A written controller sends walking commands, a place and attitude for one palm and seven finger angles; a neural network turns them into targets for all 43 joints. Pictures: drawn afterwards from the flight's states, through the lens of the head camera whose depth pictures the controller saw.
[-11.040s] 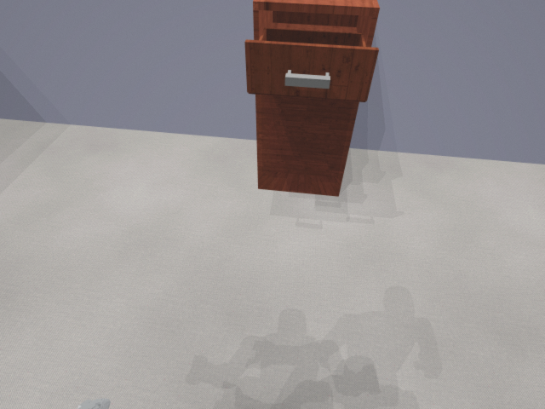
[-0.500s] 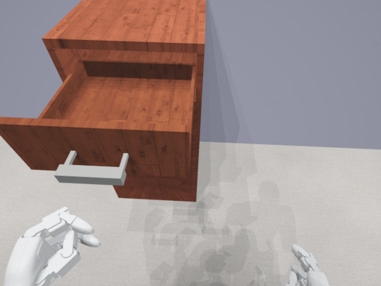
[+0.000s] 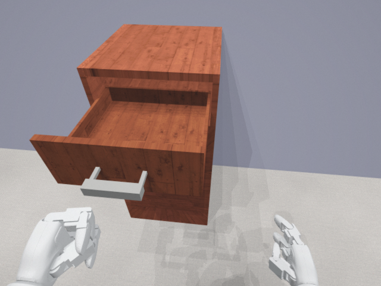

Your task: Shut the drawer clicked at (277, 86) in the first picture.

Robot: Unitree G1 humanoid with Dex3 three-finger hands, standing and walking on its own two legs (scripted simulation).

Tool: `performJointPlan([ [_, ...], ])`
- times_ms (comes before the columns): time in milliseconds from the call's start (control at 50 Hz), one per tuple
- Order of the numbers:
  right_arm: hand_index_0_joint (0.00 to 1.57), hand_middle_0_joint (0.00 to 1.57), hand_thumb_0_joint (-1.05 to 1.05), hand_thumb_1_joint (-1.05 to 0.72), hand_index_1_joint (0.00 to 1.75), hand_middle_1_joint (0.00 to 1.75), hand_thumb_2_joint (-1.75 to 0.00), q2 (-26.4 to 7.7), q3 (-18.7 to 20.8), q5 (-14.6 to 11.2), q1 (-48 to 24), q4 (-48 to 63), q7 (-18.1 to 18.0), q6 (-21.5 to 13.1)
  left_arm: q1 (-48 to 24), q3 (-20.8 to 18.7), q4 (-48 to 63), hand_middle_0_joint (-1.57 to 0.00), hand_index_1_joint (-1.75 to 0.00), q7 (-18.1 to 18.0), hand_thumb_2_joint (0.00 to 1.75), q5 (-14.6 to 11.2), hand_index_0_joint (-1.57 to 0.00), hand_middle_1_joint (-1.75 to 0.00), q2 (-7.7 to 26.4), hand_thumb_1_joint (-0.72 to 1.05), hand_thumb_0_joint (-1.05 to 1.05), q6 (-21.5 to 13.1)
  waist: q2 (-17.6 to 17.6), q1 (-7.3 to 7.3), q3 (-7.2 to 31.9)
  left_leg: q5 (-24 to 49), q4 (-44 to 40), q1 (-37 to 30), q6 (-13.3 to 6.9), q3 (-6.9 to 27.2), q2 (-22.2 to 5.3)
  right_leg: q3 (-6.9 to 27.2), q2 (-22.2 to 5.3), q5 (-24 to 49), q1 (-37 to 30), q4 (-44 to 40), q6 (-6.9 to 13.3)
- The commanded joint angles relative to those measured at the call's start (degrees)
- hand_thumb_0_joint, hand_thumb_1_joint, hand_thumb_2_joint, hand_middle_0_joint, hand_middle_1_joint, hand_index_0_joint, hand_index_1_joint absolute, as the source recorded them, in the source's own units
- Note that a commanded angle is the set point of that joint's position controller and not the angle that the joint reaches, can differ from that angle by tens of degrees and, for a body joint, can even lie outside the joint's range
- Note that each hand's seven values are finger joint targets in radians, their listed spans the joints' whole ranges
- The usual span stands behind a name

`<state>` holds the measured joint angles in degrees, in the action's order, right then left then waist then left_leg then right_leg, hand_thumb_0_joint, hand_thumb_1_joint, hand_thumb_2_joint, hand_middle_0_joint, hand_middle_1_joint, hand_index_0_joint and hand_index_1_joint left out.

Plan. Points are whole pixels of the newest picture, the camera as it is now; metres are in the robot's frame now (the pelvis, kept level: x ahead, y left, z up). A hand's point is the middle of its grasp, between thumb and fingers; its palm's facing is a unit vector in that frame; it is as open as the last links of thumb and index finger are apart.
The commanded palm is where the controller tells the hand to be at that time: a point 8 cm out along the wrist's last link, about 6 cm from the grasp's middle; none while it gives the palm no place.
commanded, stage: raise the hand and make a fist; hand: left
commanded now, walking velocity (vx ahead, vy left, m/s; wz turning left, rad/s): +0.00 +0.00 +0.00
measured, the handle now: (116, 181) +0.32 +0.22 +0.05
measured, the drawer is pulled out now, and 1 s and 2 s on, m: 0.30 0.30 0.30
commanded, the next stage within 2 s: bring the fist close to the handle in 0.50 s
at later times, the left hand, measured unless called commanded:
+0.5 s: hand (89, 236) +0.15 +0.17 +0.15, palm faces +0.12 -0.98 -0.15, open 3.3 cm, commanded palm +0.10 +0.22 +0.16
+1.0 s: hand (101, 232) +0.17 +0.18 +0.11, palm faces +0.06 -0.99 -0.08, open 3.3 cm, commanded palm +0.14 +0.23 +0.11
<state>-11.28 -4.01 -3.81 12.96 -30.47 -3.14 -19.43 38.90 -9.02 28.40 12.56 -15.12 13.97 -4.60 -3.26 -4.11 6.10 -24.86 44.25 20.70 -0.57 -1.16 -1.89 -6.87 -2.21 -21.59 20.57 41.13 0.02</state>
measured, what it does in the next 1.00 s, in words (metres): stands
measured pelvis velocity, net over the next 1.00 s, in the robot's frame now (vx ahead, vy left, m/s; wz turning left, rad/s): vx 0.00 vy -0.02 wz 0.00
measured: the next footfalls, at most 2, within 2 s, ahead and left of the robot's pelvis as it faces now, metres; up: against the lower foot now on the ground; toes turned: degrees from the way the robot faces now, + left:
none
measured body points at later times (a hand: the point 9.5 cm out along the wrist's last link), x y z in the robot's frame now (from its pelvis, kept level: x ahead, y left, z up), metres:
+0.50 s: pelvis +0.01 -0.03 +0.01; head -0.03 -0.05 +0.46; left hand +0.14 +0.23 +0.16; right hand +0.21 -0.24 -0.04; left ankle -0.02 +0.11 -0.71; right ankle +0.00 -0.12 -0.71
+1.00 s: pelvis +0.00 -0.02 +0.01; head -0.01 -0.04 +0.46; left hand +0.17 +0.23 +0.12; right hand +0.19 -0.25 -0.05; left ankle -0.02 +0.11 -0.71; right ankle +0.00 -0.12 -0.71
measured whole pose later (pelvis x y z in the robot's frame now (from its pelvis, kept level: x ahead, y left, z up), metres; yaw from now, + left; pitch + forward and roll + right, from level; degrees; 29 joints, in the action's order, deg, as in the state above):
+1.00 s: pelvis +0.00 -0.02 +0.01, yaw +0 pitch +1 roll -1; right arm -14.8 -1.8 -3.2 14.1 -36.9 -4.5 -24.6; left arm 29.6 -13.6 13.7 16.7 -17.3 13.0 -9.7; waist -3.3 -2.9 3.2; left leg -22.0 39.4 18.5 1.2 -0.6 -2.9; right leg -7.4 -0.9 -19.9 19.0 37.7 1.8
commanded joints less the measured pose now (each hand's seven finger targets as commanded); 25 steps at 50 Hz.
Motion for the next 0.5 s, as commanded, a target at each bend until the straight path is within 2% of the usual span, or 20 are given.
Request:
performJointPlan([
  [0, 0.2, 0.2, 0.0, -0.9, 0.3, 0.3, -0.9, -6.41, 2.72, -0.27, -6.48, 8.85, -0.69, -4.31, -3.75, -6.4, 15.96, -1.4, -1.6, -0.9, 0.9, -1.67, -1.4, -1.6, 5.95, 0.9, 0.0, -3.04, -1.6, 0.67, -0.07, 14.46, -10.54, -1.74, 0.28, 2.86, 0.89, 0.41, 3.04, 11.28, -2.05, -6.95, 1.04],
  [60, 0.2, 0.2, 0.0, -0.9, 0.3, 0.3, -0.9, -6.63, 2.34, -0.38, -6.34, 8.07, -0.63, -5.51, -5.33, -6.6, 16.49, -1.4, -1.6, -0.7, 0.9, -1.85, -1.4, -1.6, 6.44, 0.9, 0.0, -2.53, -2.62, 0.82, 0.12, 14.86, -11.12, -2.8, 0.27, 2.74, 0.99, 0.61, 2.84, 12.09, -3.28, -8.08, 1.01],
  [100, 0.2, 0.2, 0.0, -0.9, 0.3, 0.3, -0.9, -6.82, 2.36, -0.49, -6.6, 7.6, -0.77, -6.08, -4.44, -6.34, 13.58, -1.4, -1.6, -0.18, 0.9, -2.26, -1.4, -1.6, 5.77, 0.9, 0.0, -1.46, 0.15, 0.8, -1.17, 14.36, -11.68, -2.5, 0.25, 2.96, 0.91, 0.61, 2.85, 12.1, -3.58, -8.73, 0.9],
  [180, 0.2, 0.2, 0.0, -0.9, 0.3, 0.3, -0.9, -7.16, 2.39, -0.87, -7.43, 7.45, -1.0, -6.03, -3.9, -4.8, 10.52, -1.4, -1.6, 1.24, 0.9, -2.37, -1.4, -1.6, 4.35, 0.9, 0.0, 1.5, 3.1, 0.65, -3.21, 13.65, -12.38, -2.11, -0.06, 2.57, 1.16, 1.12, 2.67, 12.26, -3.72, -9.91, 0.64],
  [220, 0.2, 0.2, 0.0, -0.9, 0.3, 0.3, -0.9, -7.18, 2.53, -0.77, -7.7, 7.73, -1.1, -6.14, -4.9, -5.86, 11.72, -1.4, -1.6, 1.01, 0.9, -2.1, -1.4, -1.6, 5.62, 0.9, 0.0, 2.15, 3.29, 0.28, -2.63, 13.13, -12.6, -2.29, -0.23, 2.38, 1.35, 1.52, 2.51, 11.24, -4.15, -10.33, 0.5],
  [240, 0.2, 0.2, 0.0, -0.9, 0.3, 0.3, -0.9, -7.02, 2.54, -0.68, -8.5, 7.76, -1.11, -6.19, -4.23, -7.06, 12.19, -1.4, -1.6, 0.61, 0.9, -2.15, -1.4, -1.6, 6.36, 0.9, 0.0, 2.12, 2.23, -0.08, -2.33, 13.2, -12.52, -2.64, -0.29, 2.3, 1.46, 1.85, 2.51, 11.1, -4.69, -10.72, 0.61],
  [280, 0.2, 0.2, 0.0, -0.9, 0.3, 0.3, -0.9, -6.46, 2.92, -0.49, -7.63, 7.73, -0.97, -6.32, -1.87, -9.59, 13.88, -1.4, -1.6, -0.21, 0.9, -1.71, -1.4, -1.6, 7.88, 0.9, 0.0, 0.99, 1.94, -0.75, 0.72, 16.5, -12.27, -4.03, -0.21, 1.81, 1.5, 1.64, 2.42, 14.46, -6.36, -10.04, 0.67],
  [320, 0.2, 0.2, 0.0, -0.9, 0.3, 0.3, -0.9, -6.25, 3.03, -0.22, -7.34, 7.67, -0.68, -6.32, -0.89, -10.34, 15.21, -1.4, -1.6, -0.81, 0.9, -1.78, -1.4, -1.6, 8.03, 0.9, 0.0, -0.6, 1.7, -0.98, 2.06, 18.37, -11.57, -4.19, -0.14, 1.3, 1.71, 1.63, 2.33, 17.12, -7.09, -9.31, 0.55],
  [340, 0.2, 0.2, 0.0, -0.9, 0.3, 0.3, -0.9, -6.32, 2.99, -0.09, -7.72, 7.15, -0.57, -6.4, -1.47, -11.3, 15.63, -1.4, -1.6, -1.11, 0.9, -1.99, -1.4, -1.6, 8.71, 0.9, 0.0, -1.55, 0.19, -0.96, 1.69, 18.61, -11.42, -4.19, -0.03, 1.21, 1.75, 1.73, 2.33, 17.63, -7.38, -9.49, 0.69],
  [380, 0.2, 0.2, 0.0, -0.9, 0.3, 0.3, -0.9, -6.23, 2.96, -0.29, -7.22, 6.96, -0.63, -6.65, -1.0, -10.81, 14.11, -1.4, -1.6, -0.85, 0.9, -2.76, -1.4, -1.6, 7.58, 0.9, 0.0, -2.86, -0.93, -0.59, 0.02, 17.61, -11.17, -4.08, 0.05, 0.83, 1.74, 1.98, 2.39, 16.74, -6.12, -9.91, 0.61],
  [440, 0.2, 0.2, 0.0, -0.9, 0.3, 0.3, -0.9, -7.08, 3.06, -0.57, -7.34, 5.65, -1.49, -7.27, -4.47, -11.74, 9.78, -1.4, -1.6, 0.27, 0.9, -4.07, -1.4, -1.6, 8.35, 0.9, 0.0, -3.76, 2.12, 0.33, -3.46, 14.02, -10.71, -3.06, -0.17, 1.27, 1.48, 3.83, 2.31, 11.74, -4.33, -12.53, 0.37],
  [460, 0.2, 0.2, 0.0, -0.9, 0.3, 0.3, -0.9, -7.28, 3.03, -0.64, -7.01, 5.76, -1.73, -7.64, -5.29, -10.33, 9.06, -1.4, -1.6, 1.05, 0.9, -4.32, -1.4, -1.6, 7.44, 0.9, 0.0, -3.74, 1.41, 0.75, -3.83, 13.34, -10.54, -3.23, -0.28, 1.16, 1.6, 4.78, 2.0, 10.59, -3.62, -13.25, 0.16],
  [480, 0.2, 0.2, 0.0, -0.9, 0.3, 0.3, -0.9, -7.38, 3.09, -0.74, -6.73, 5.51, -1.93, -8.01, -5.71, -10.64, 7.61, -1.4, -1.6, 1.72, 0.9, -4.52, -1.4, -1.6, 7.86, 0.9, 0.0, -3.62, 2.31, 0.86, -4.06, 13.08, -10.37, -3.11, -0.34, 1.24, 1.58, 5.34, 1.8, 10.13, -3.59, -13.73, 0.0],
])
